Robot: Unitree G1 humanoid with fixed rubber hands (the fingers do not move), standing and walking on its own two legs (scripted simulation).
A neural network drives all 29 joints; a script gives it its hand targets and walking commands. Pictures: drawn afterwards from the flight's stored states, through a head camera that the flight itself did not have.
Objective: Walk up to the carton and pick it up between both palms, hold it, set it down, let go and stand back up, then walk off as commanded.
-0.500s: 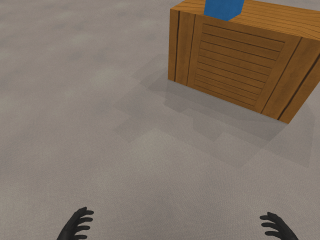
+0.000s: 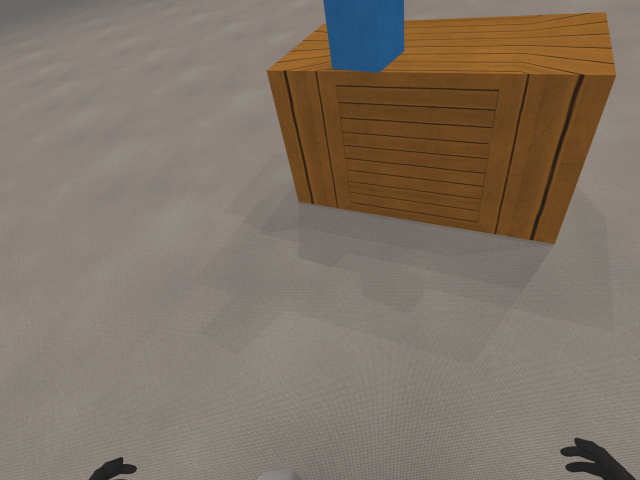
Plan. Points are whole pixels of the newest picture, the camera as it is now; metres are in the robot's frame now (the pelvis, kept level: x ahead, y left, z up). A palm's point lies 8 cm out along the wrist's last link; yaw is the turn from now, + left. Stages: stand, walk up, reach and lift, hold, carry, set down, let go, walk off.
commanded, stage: walk up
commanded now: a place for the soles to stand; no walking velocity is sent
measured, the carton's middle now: (366, 24) +1.57 -0.08 +0.05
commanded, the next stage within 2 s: none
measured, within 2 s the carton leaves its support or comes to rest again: neither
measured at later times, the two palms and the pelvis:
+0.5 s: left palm (125, 382) +0.30 +0.38 -0.10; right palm (508, 354) +0.31 -0.23 -0.06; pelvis +0.20 +0.09 -0.01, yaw -4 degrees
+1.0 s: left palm (168, 271) +0.55 +0.39 -0.10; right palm (469, 295) +0.44 -0.20 -0.09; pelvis +0.39 +0.12 -0.02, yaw -12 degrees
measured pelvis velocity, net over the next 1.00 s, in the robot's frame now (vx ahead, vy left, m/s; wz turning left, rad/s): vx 0.39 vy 0.12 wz -0.21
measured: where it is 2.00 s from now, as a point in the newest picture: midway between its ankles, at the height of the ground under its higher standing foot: (317, 364)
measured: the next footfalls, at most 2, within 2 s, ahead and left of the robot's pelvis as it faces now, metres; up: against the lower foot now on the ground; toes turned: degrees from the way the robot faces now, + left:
left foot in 0.30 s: +0.26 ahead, +0.16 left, +0.00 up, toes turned +4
right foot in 0.82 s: +0.48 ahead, -0.05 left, +0.00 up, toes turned -13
